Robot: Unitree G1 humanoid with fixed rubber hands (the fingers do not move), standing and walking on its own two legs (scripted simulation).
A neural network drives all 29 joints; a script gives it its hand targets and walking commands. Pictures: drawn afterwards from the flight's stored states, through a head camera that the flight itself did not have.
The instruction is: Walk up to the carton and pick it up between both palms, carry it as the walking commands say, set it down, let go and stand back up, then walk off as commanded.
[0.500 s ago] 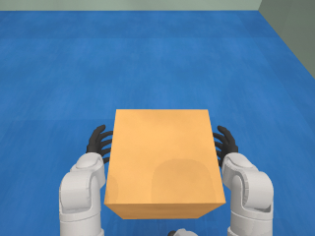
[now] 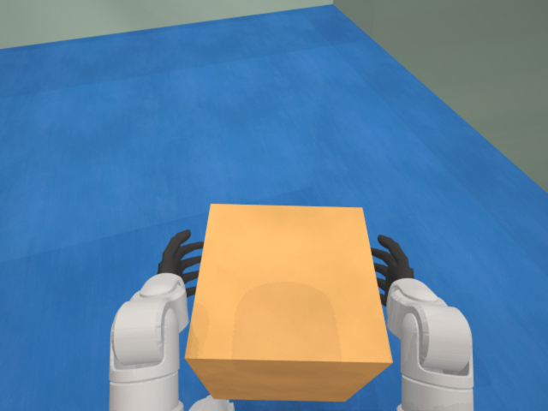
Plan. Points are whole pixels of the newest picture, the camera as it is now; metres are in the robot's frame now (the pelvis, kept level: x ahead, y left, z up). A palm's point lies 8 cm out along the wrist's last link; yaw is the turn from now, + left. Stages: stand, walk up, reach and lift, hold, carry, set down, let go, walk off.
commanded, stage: carry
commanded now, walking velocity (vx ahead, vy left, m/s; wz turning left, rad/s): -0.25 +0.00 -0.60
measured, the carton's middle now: (282, 310) +0.26 +0.00 +0.00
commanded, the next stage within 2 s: none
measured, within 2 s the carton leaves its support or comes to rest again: neither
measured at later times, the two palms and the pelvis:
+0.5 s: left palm out of the picture +0.11 +0.13 +0.09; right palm out of the picture +0.04 -0.16 +0.11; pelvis -0.19 +0.04 +0.01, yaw -16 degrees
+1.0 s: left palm out of the picture -0.08 +0.04 +0.09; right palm out of the picture -0.26 -0.20 +0.09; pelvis -0.39 +0.08 +0.00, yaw -34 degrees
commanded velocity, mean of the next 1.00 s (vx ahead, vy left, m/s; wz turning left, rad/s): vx -0.25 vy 0.00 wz -0.60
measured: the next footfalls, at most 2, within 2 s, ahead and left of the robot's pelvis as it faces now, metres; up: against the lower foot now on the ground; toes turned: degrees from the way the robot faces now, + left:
left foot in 0.28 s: -0.10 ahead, +0.12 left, +0.00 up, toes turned -4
right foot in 0.66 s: -0.31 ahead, -0.09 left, +0.00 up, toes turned -28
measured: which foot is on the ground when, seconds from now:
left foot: up 0.00-0.26, down 0.28-0.66, up 0.68-1.00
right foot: down 0.00-0.28, up 0.30-0.64, down 0.66-1.00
